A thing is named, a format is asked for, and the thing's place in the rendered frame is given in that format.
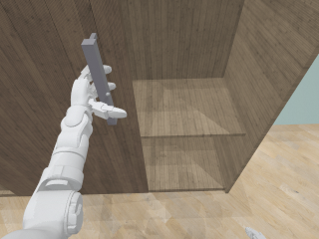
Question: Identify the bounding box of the handle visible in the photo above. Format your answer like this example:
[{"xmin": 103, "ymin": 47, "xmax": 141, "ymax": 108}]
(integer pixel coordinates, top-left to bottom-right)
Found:
[{"xmin": 81, "ymin": 33, "xmax": 118, "ymax": 125}]

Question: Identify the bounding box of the right robot hand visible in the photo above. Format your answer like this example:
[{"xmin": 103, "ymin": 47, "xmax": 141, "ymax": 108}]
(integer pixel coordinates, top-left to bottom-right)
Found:
[{"xmin": 245, "ymin": 227, "xmax": 266, "ymax": 239}]

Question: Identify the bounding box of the left robot hand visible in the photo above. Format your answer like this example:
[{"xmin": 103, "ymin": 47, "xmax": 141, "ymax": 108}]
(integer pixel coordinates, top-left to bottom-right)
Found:
[{"xmin": 71, "ymin": 65, "xmax": 127, "ymax": 120}]

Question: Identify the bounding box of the robot left upper arm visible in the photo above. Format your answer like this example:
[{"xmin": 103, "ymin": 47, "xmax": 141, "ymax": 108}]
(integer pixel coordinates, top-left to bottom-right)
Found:
[{"xmin": 1, "ymin": 190, "xmax": 84, "ymax": 239}]

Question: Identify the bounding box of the left robot forearm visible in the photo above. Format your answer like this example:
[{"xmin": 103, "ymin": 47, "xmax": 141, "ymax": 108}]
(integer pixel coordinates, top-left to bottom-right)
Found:
[{"xmin": 22, "ymin": 105, "xmax": 93, "ymax": 229}]

